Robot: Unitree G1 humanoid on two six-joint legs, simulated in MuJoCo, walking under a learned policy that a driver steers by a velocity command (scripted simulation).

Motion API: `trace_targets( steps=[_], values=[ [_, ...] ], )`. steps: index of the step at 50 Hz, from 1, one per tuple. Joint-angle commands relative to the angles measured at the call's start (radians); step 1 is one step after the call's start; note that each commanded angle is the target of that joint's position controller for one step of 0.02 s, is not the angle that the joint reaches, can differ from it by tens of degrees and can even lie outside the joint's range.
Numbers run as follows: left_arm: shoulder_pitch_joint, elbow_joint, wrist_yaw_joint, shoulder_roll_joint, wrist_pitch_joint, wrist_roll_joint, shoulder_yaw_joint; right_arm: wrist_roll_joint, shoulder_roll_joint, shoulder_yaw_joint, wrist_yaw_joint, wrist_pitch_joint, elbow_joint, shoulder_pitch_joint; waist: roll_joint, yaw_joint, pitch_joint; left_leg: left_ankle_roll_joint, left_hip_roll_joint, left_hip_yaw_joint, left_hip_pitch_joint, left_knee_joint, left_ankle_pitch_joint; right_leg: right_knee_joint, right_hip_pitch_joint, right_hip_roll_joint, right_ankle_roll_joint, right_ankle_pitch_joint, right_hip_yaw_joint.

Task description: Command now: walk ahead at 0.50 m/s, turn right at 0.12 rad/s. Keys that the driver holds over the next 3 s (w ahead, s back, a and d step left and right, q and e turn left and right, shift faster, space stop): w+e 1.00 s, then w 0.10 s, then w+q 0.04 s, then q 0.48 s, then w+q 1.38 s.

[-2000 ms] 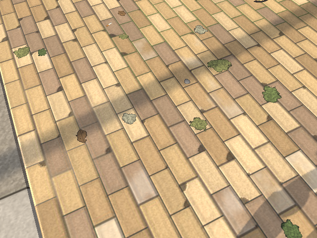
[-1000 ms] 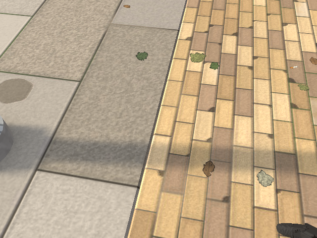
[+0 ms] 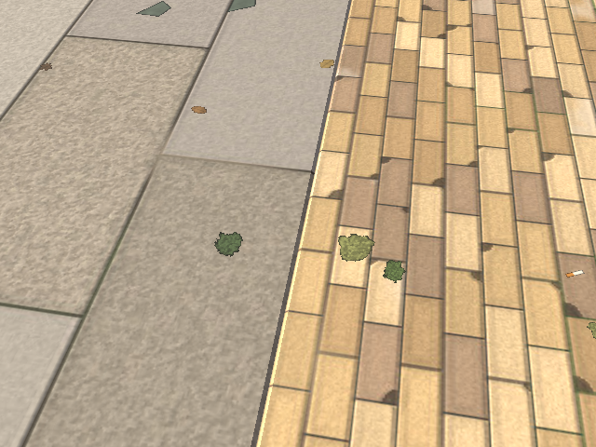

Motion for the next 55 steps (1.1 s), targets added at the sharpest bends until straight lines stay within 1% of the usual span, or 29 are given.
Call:
trace_targets(
  steps=[1, 4, 5, 6, 7, 8, 9, 10, 12, 13, 15, 18, 23, 28, 30, 31, 32, 33, 34, 35, 36, 37, 38, 39, 40, 44, 48, 51, 55],
  values=[
    [0.050, -0.020, 0.010, 0.177, 0.006, -0.011, 0.043, 0.006, -0.061, -0.011, 0.016, -0.026, -0.100, -0.138, -0.090, 0.009, 0.053, 0.007, -0.039, 0.016, 0.033, -0.093, 0.022, -0.042, -0.028, -0.282, -0.147, 0.245, 0.153],
    [0.041, -0.014, 0.021, 0.197, 0.023, -0.015, 0.055, 0.005, -0.099, -0.024, 0.026, -0.039, -0.097, -0.110, -0.115, -0.034, 0.033, 0.034, -0.057, 0.000, 0.100, -0.150, -0.070, 0.038, 0.037, -0.320, -0.122, 0.299, 0.206],
    [0.024, -0.016, 0.023, 0.204, 0.027, -0.015, 0.057, 0.004, -0.117, -0.032, 0.025, -0.043, -0.083, -0.057, -0.126, -0.070, 0.004, 0.047, -0.075, 0.016, 0.188, -0.166, -0.102, 0.095, 0.034, -0.313, -0.110, 0.381, 0.208],
    [0.010, -0.020, 0.024, 0.190, 0.030, -0.011, 0.051, 0.002, -0.152, -0.053, 0.018, -0.045, -0.046, 0.065, -0.115, -0.135, -0.072, 0.073, -0.094, 0.039, 0.369, -0.192, -0.105, 0.230, -0.001, -0.265, -0.085, 0.479, 0.178],
    [0.007, -0.039, 0.023, 0.137, 0.028, 0.005, 0.031, -0.012, -0.207, -0.074, 0.007, -0.045, -0.012, 0.233, -0.076, -0.207, -0.217, 0.122, 0.003, -0.041, 0.656, -0.135, -0.092, 0.472, -0.144, -0.206, -0.049, 0.367, 0.141],
    [0.127, -0.067, 0.020, 0.025, 0.013, 0.004, -0.002, -0.027, -0.305, -0.100, 0.000, -0.034, 0.007, 0.332, 0.162, -0.179, -0.380, 0.259, 0.263, -0.442, 1.053, -0.167, -0.252, 0.854, -0.537, -0.050, 0.030, -0.040, 0.052],
    [0.119, -0.055, 0.018, 0.069, -0.001, -0.015, 0.006, -0.018, -0.226, -0.079, 0.003, -0.029, 0.007, 0.344, 0.222, -0.196, -0.421, 0.289, 0.306, -0.659, 1.051, -0.299, -0.397, 1.012, -0.665, -0.039, 0.035, -0.372, 0.165],
    [0.039, -0.075, 0.017, 0.157, -0.004, -0.038, 0.033, -0.011, -0.165, -0.059, 0.000, -0.029, 0.004, 0.277, 0.139, -0.194, -0.257, 0.241, 0.274, -0.519, 0.926, -0.326, -0.456, 1.074, -0.738, -0.094, 0.027, -0.311, 0.181],
    [-0.044, -0.095, 0.022, 0.148, 0.003, -0.025, 0.040, -0.010, -0.101, -0.040, 0.000, -0.031, 0.003, 0.153, 0.063, -0.143, -0.094, 0.200, 0.202, -0.299, 0.680, -0.389, -0.333, 1.013, -0.706, -0.168, 0.030, -0.160, 0.145],
    [-0.031, -0.092, 0.022, 0.133, 0.016, -0.021, 0.045, -0.017, -0.079, -0.034, 0.001, -0.038, 0.006, 0.115, 0.085, -0.111, -0.060, 0.187, 0.172, -0.216, 0.596, -0.424, -0.271, 0.974, -0.653, -0.197, 0.034, -0.109, 0.154],
    [-0.007, -0.090, 0.019, 0.090, 0.042, -0.023, 0.042, -0.021, -0.078, -0.039, 0.001, -0.050, 0.018, 0.080, 0.080, -0.080, -0.033, 0.192, 0.154, -0.113, 0.510, -0.477, -0.183, 0.952, -0.596, -0.212, 0.045, -0.064, 0.144],
    [-0.054, -0.123, 0.021, 0.072, 0.061, -0.015, 0.042, -0.025, -0.109, -0.051, -0.006, -0.060, 0.045, 0.081, 0.034, -0.071, 0.005, 0.207, 0.155, 0.000, 0.496, -0.511, -0.076, 0.868, -0.650, -0.220, 0.063, 0.036, 0.151],
    [-0.197, -0.173, -0.011, 0.043, 0.047, -0.010, 0.028, -0.018, -0.153, -0.062, -0.022, -0.044, 0.072, 0.115, -0.001, -0.121, 0.040, 0.186, 0.131, 0.158, 0.548, -0.522, -0.012, 0.577, -0.633, -0.200, 0.055, 0.253, 0.077],
    [-0.320, -0.246, -0.038, 0.052, 0.050, -0.009, 0.025, 0.007, -0.193, -0.078, -0.024, -0.009, 0.107, 0.183, -0.009, -0.153, 0.076, 0.164, 0.182, 0.215, 0.718, -0.458, 0.092, 0.444, -0.669, -0.175, 0.010, 0.178, 0.016],
    [-0.296, -0.260, -0.043, 0.078, 0.055, -0.007, 0.038, 0.017, -0.219, -0.087, -0.027, 0.006, 0.105, 0.170, 0.019, -0.118, 0.040, 0.142, 0.186, 0.245, 0.760, -0.352, 0.371, 0.431, -0.590, -0.125, -0.026, 0.080, -0.034],
    [-0.243, -0.254, -0.043, 0.101, 0.059, -0.007, 0.052, 0.023, -0.233, -0.091, -0.030, 0.013, 0.101, 0.160, 0.037, -0.081, -0.004, 0.132, 0.181, 0.258, 0.767, -0.253, 0.536, 0.436, -0.506, -0.086, -0.048, 0.028, -0.063],
    [-0.124, -0.228, -0.038, 0.137, 0.063, -0.011, 0.075, 0.028, -0.237, -0.092, -0.031, 0.022, 0.097, 0.144, 0.033, -0.008, -0.068, 0.113, 0.158, 0.280, 0.737, -0.083, 0.623, 0.403, -0.350, -0.039, -0.079, 0.027, -0.086],
    [0.050, -0.180, -0.023, 0.199, 0.069, -0.014, 0.111, 0.023, -0.214, -0.082, -0.033, 0.022, 0.092, 0.144, -0.004, 0.078, -0.157, 0.074, 0.115, 0.296, 0.594, 0.162, 0.517, 0.348, -0.074, -0.011, -0.119, 0.078, -0.054],
    [0.117, -0.161, -0.001, 0.302, 0.077, -0.021, 0.135, -0.024, -0.100, -0.048, -0.029, 0.012, 0.059, 0.188, -0.230, 0.040, -0.215, 0.018, 0.010, 0.295, 0.237, 0.512, -0.162, 0.315, 0.215, -0.228, -0.215, 0.065, 0.319],
    [0.074, -0.210, -0.012, 0.330, 0.054, -0.013, 0.125, -0.018, -0.061, -0.023, -0.017, -0.026, 0.015, 0.210, -0.301, -0.018, -0.376, -0.011, -0.171, 0.056, -0.042, 0.752, -0.680, 0.126, 0.402, -0.409, -0.397, -0.149, 0.882],
    [0.063, -0.211, -0.022, 0.235, 0.036, -0.010, 0.098, 0.023, -0.157, -0.046, -0.004, -0.056, -0.004, 0.084, -0.158, 0.043, -0.316, 0.010, -0.109, -0.053, -0.153, 0.778, -0.608, 0.059, 0.374, -0.398, -0.336, -0.167, 0.815],
    [0.030, -0.206, -0.022, 0.201, 0.023, -0.007, 0.087, 0.038, -0.158, -0.044, 0.000, -0.073, -0.022, 0.043, -0.136, 0.021, -0.190, 0.035, -0.068, -0.038, -0.176, 0.714, -0.516, 0.061, 0.249, -0.362, -0.295, -0.108, 0.665],
    [-0.039, -0.212, -0.020, 0.175, 0.018, -0.007, 0.079, 0.017, -0.145, -0.043, -0.009, -0.079, -0.006, 0.048, -0.051, -0.030, -0.121, 0.036, -0.023, -0.040, -0.116, 0.621, -0.442, 0.065, 0.103, -0.313, -0.255, -0.001, 0.551],
    [-0.092, -0.225, -0.016, 0.141, 0.016, -0.001, 0.068, -0.005, -0.157, -0.051, -0.015, -0.073, 0.006, 0.061, -0.060, -0.064, -0.088, 0.029, 0.002, -0.043, -0.047, 0.539, -0.395, 0.056, -0.002, -0.277, -0.235, 0.111, 0.469],
    [-0.114, -0.240, -0.011, 0.131, 0.016, 0.009, 0.061, -0.009, -0.159, -0.054, -0.012, -0.060, 0.010, 0.079, -0.081, -0.087, -0.080, 0.021, 0.012, -0.046, 0.011, 0.508, -0.364, 0.036, -0.068, -0.257, -0.231, 0.173, 0.435],
    [-0.077, -0.232, 0.015, 0.170, 0.011, 0.000, 0.072, -0.026, -0.108, -0.043, -0.015, -0.030, -0.015, 0.026, -0.072, -0.087, -0.049, -0.044, -0.015, -0.013, 0.030, 0.306, -0.237, 0.006, -0.177, -0.214, -0.233, 0.307, 0.333],
    [-0.027, -0.213, 0.031, 0.180, 0.022, -0.006, 0.077, -0.015, -0.073, -0.025, -0.004, -0.035, -0.056, -0.116, -0.115, -0.030, -0.015, -0.058, -0.074, -0.007, 0.103, 0.001, 0.005, 0.017, -0.232, -0.158, -0.172, 0.169, 0.287],
    [0.015, -0.189, 0.031, 0.177, 0.026, -0.012, 0.078, -0.001, -0.091, -0.026, 0.009, -0.045, -0.078, -0.165, -0.130, -0.010, -0.009, -0.046, -0.092, -0.020, 0.144, -0.090, 0.054, 0.048, -0.201, -0.186, -0.156, 0.106, 0.332],
    [0.035, -0.162, 0.037, 0.155, 0.034, -0.005, 0.073, -0.004, -0.131, -0.039, 0.023, -0.063, -0.071, -0.123, -0.168, -0.030, -0.009, 0.009, -0.086, -0.023, 0.180, -0.142, -0.058, 0.148, -0.079, -0.247, -0.135, 0.157, 0.402]
  ],
)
